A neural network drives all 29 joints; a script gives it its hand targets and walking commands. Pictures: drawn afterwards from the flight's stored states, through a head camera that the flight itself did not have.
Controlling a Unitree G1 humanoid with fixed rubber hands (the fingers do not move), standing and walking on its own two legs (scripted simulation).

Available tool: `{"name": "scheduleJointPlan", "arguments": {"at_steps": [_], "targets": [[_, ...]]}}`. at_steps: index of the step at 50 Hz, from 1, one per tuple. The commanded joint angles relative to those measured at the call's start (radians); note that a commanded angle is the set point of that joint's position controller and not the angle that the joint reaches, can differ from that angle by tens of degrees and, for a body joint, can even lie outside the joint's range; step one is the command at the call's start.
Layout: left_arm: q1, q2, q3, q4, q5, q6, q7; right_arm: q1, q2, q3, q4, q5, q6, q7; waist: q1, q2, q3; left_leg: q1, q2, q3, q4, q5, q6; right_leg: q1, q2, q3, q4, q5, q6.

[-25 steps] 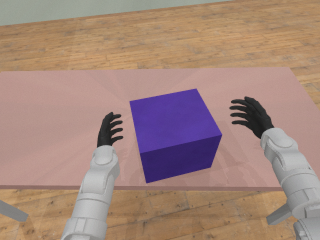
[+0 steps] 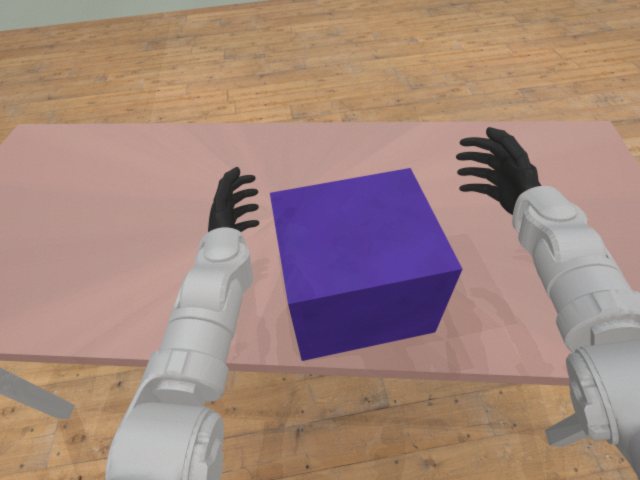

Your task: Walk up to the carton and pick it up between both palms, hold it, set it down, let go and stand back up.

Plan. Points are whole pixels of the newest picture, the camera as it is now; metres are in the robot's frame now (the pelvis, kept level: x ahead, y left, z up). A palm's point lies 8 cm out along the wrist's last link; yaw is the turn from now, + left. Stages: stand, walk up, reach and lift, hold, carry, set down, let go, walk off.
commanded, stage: reach and lift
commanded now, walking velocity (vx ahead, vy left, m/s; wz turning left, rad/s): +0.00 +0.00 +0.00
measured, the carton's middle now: (355, 265) +0.44 +0.01 -0.05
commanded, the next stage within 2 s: none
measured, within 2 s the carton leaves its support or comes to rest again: neither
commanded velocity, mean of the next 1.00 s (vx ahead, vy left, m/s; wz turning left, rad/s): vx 0.00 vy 0.00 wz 0.00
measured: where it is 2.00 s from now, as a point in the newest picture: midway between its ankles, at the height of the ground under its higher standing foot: outside the picture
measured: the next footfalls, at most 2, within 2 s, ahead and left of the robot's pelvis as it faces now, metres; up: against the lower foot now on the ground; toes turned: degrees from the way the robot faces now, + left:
none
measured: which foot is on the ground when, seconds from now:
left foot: down 0.00-1.00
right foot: down 0.00-1.00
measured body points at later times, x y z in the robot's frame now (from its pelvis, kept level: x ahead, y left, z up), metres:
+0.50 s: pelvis +0.00 +0.00 -0.01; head +0.10 -0.02 +0.43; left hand +0.41 +0.18 +0.00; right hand +0.48 -0.19 +0.04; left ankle +0.01 +0.14 -0.74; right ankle +0.01 -0.12 -0.74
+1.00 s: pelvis +0.00 -0.03 -0.02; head +0.14 -0.05 +0.40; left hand +0.41 +0.17 -0.03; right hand +0.49 -0.19 -0.02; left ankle +0.01 +0.13 -0.74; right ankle +0.01 -0.12 -0.74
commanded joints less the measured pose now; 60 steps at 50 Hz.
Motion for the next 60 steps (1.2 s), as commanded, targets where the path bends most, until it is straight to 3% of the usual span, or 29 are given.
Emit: {"name": "scheduleJointPlan", "arguments": {"at_steps": [1, 6, 7, 8, 9, 10, 12, 17, 18, 20, 24, 26, 28, 29, 30, 31, 32, 35, 37, 40, 43, 45, 46, 47, 49, 55, 56, 58, 60], "targets": [[-0.53, 0.168, 0.136, -0.018, 0.02, -0.093, -0.005, -0.564, -0.212, 0.017, 0.069, 0.089, -0.044, -0.03, 0.122, -0.016, -0.663, 0.091, -0.021, 0.072, -0.061, 0.418, -0.028, 0.254, 0.042, -0.019, -0.032, 0.457, -0.017], [-0.51, 0.169, 0.149, 0.057, 0.019, -0.18, -0.024, -0.555, -0.193, 0.021, 0.093, 0.069, -0.104, -0.031, 0.127, -0.053, -0.684, 0.067, -0.022, 0.069, -0.054, 0.439, -0.031, 0.256, 0.043, -0.024, -0.018, 0.488, -0.01], [-0.518, 0.159, 0.145, 0.076, 0.025, -0.206, -0.03, -0.552, -0.177, 0.016, 0.136, 0.057, -0.125, -0.033, 0.112, -0.032, -0.697, 0.068, -0.024, 0.071, -0.05, 0.458, -0.035, 0.244, 0.043, -0.031, -0.019, 0.512, -0.013], [-0.507, 0.166, 0.143, 0.083, 0.018, -0.232, -0.032, -0.553, -0.18, 0.026, 0.116, 0.06, -0.141, -0.034, 0.124, -0.047, -0.725, 0.064, -0.023, 0.076, -0.045, 0.47, -0.035, 0.251, 0.047, -0.034, -0.013, 0.52, -0.011], [-0.507, 0.151, 0.136, 0.143, 0.025, -0.252, -0.039, -0.536, -0.156, 0.044, 0.19, 0.066, -0.146, -0.032, 0.12, -0.018, -0.679, 0.047, -0.024, 0.08, -0.038, 0.475, -0.041, 0.226, 0.043, -0.029, -0.007, 0.505, -0.014], [-0.491, 0.164, 0.151, 0.136, 0.028, -0.282, -0.039, -0.55, -0.154, 0.06, 0.154, 0.079, -0.173, -0.03, 0.143, -0.037, -0.71, 0.04, -0.021, 0.083, -0.031, 0.481, -0.042, 0.218, 0.045, -0.03, 0.003, 0.516, -0.007], [-0.527, 0.149, 0.134, 0.191, 0.02, -0.33, -0.05, -0.551, -0.148, 0.048, 0.208, 0.077, -0.206, -0.034, 0.12, -0.01, -0.682, 0.03, -0.022, 0.082, -0.026, 0.484, -0.048, 0.188, 0.042, -0.038, -0.002, 0.479, -0.014], [-0.549, 0.157, 0.098, 0.265, -0.034, -0.466, -0.049, -0.587, -0.137, 0.076, 0.194, 0.101, -0.287, -0.039, 0.133, -0.045, -0.817, 0.003, -0.012, 0.095, 0.01, 0.466, -0.051, 0.094, 0.047, -0.048, 0.032, 0.416, -0.011], [-0.547, 0.148, 0.095, 0.327, -0.029, -0.482, -0.055, -0.574, -0.131, 0.07, 0.253, 0.102, -0.289, -0.036, 0.115, -0.029, -0.784, -0.002, -0.01, 0.092, 0.01, 0.459, -0.051, 0.056, 0.045, -0.044, 0.031, 0.392, -0.014], [-0.529, 0.164, 0.101, 0.415, -0.04, -0.524, -0.066, -0.552, -0.102, 0.117, 0.286, 0.11, -0.298, -0.035, 0.129, -0.061, -0.765, -0.064, -0.012, 0.104, 0.02, 0.41, -0.044, 0.073, 0.038, -0.041, 0.05, 0.361, -0.006], [-0.549, 0.169, 0.083, 0.458, -0.061, -0.61, -0.071, -0.542, -0.085, 0.116, 0.324, 0.105, -0.343, -0.044, 0.114, -0.065, -0.82, -0.079, -0.005, 0.106, 0.057, 0.396, -0.054, -0.01, 0.033, -0.05, 0.08, 0.316, -0.004], [-0.561, 0.169, 0.072, 0.405, -0.075, -0.657, -0.071, -0.564, -0.078, 0.1, 0.273, 0.097, -0.387, -0.052, 0.109, -0.066, -0.937, -0.125, -0.009, 0.107, 0.084, 0.413, -0.058, 0.013, 0.029, -0.045, 0.115, 0.381, 0.002], [-0.576, 0.182, 0.076, 0.431, -0.1, -0.696, -0.083, -0.589, -0.04, 0.145, 0.213, 0.104, -0.409, -0.058, 0.116, -0.135, -1.009, -0.19, -0.017, 0.12, 0.107, 0.418, -0.042, 0.081, 0.014, -0.029, 0.143, 0.507, 0.027], [-0.586, 0.183, 0.076, 0.415, -0.097, -0.708, -0.085, -0.58, -0.046, 0.137, 0.215, 0.1, -0.42, -0.059, 0.102, -0.116, -1.036, -0.217, -0.013, 0.123, 0.114, 0.381, -0.042, 0.082, 0.011, -0.032, 0.153, 0.494, 0.031], [-0.574, 0.189, 0.081, 0.413, -0.1, -0.721, -0.086, -0.588, -0.04, 0.143, 0.182, 0.096, -0.428, -0.063, 0.116, -0.136, -1.091, -0.241, -0.017, 0.128, 0.119, 0.411, -0.041, 0.121, 0.006, -0.028, 0.163, 0.553, 0.038], [-0.582, 0.197, 0.084, 0.408, -0.097, -0.721, -0.087, -0.577, -0.041, 0.128, 0.177, 0.085, -0.425, -0.068, 0.089, -0.152, -1.107, -0.253, -0.018, 0.124, 0.123, 0.39, -0.038, 0.136, 0.004, -0.023, 0.165, 0.571, 0.047], [-0.547, 0.198, 0.103, 0.465, -0.083, -0.727, -0.092, -0.571, -0.037, 0.148, 0.2, 0.09, -0.433, -0.069, 0.116, -0.161, -1.087, -0.293, -0.017, 0.127, 0.129, 0.391, -0.033, 0.158, 0.001, -0.015, 0.181, 0.607, 0.053], [-0.547, 0.235, 0.128, 0.498, -0.09, -0.738, -0.12, -0.58, -0.027, 0.154, 0.156, 0.089, -0.438, -0.085, 0.099, -0.226, -1.061, -0.401, -0.028, 0.137, 0.108, 0.321, -0.014, 0.277, -0.015, 0.006, 0.202, 0.673, 0.086], [-0.538, 0.24, 0.154, 0.508, -0.089, -0.752, -0.133, -0.595, -0.028, 0.163, 0.098, 0.087, -0.457, -0.095, 0.112, -0.28, -1.066, -0.472, -0.038, 0.144, 0.108, 0.31, 0.004, 0.319, -0.024, 0.023, 0.219, 0.713, 0.105], [-0.551, 0.215, 0.145, 0.493, -0.095, -0.778, -0.149, -0.602, 0.015, 0.167, 0.084, 0.075, -0.48, -0.11, 0.094, -0.305, -1.1, -0.569, -0.043, 0.135, 0.093, 0.328, 0.016, 0.394, -0.043, 0.043, 0.249, 0.815, 0.125], [-0.552, 0.174, 0.141, 0.519, -0.079, -0.786, -0.157, -0.579, 0.05, 0.147, 0.153, 0.052, -0.48, -0.109, 0.075, -0.28, -1.042, -0.553, -0.031, 0.132, 0.079, 0.299, 0.014, 0.358, -0.04, 0.021, 0.25, 0.757, 0.127], [-0.539, 0.176, 0.162, 0.507, -0.072, -0.8, -0.162, -0.591, 0.076, 0.157, 0.12, 0.046, -0.487, -0.114, 0.099, -0.296, -1.061, -0.575, -0.034, 0.136, 0.085, 0.323, 0.018, 0.388, -0.045, 0.036, 0.254, 0.766, 0.127], [-0.541, 0.153, 0.158, 0.504, -0.053, -0.793, -0.157, -0.583, 0.066, 0.124, 0.15, 0.027, -0.489, -0.116, 0.081, -0.264, -1.043, -0.532, -0.029, 0.13, 0.074, 0.314, 0.011, 0.348, -0.037, 0.022, 0.235, 0.747, 0.123], [-0.535, 0.128, 0.158, 0.517, -0.044, -0.793, -0.158, -0.572, 0.104, 0.136, 0.157, 0.019, -0.481, -0.115, 0.096, -0.254, -1.016, -0.525, -0.032, 0.137, 0.083, 0.293, 0.01, 0.326, -0.036, 0.017, 0.228, 0.686, 0.115], [-0.577, 0.099, 0.146, 0.507, -0.057, -0.796, -0.158, -0.615, 0.111, 0.101, 0.129, -0.016, -0.484, -0.12, 0.073, -0.279, -1.022, -0.527, -0.031, 0.132, 0.091, 0.274, 0.007, 0.318, -0.038, 0.009, 0.219, 0.663, 0.111], [-0.572, 0.036, 0.169, 0.454, -0.011, -0.808, -0.147, -0.615, 0.151, 0.021, 0.146, -0.101, -0.505, -0.145, 0.05, -0.218, -1.063, -0.454, -0.03, 0.134, 0.085, 0.321, -0.008, 0.287, -0.024, -0.014, 0.206, 0.668, 0.094], [-0.568, 0.041, 0.187, 0.466, -0.002, -0.812, -0.145, -0.604, 0.157, 0.022, 0.139, -0.108, -0.505, -0.15, 0.062, -0.207, -1.061, -0.46, -0.029, 0.135, 0.091, 0.326, -0.006, 0.299, -0.026, -0.009, 0.214, 0.68, 0.086], [-0.589, -0.002, 0.166, 0.444, -0.001, -0.801, -0.139, -0.614, 0.159, -0.022, 0.148, -0.139, -0.496, -0.152, 0.032, -0.174, -1.033, -0.404, -0.021, 0.129, 0.074, 0.318, -0.015, 0.239, -0.017, -0.032, 0.188, 0.606, 0.076], [-0.583, -0.014, 0.186, 0.451, 0.01, -0.798, -0.14, -0.601, 0.192, -0.02, 0.152, -0.17, -0.483, -0.152, 0.052, -0.179, -0.988, -0.402, -0.026, 0.143, 0.081, 0.289, -0.01, 0.214, -0.015, -0.031, 0.172, 0.53, 0.074]]}}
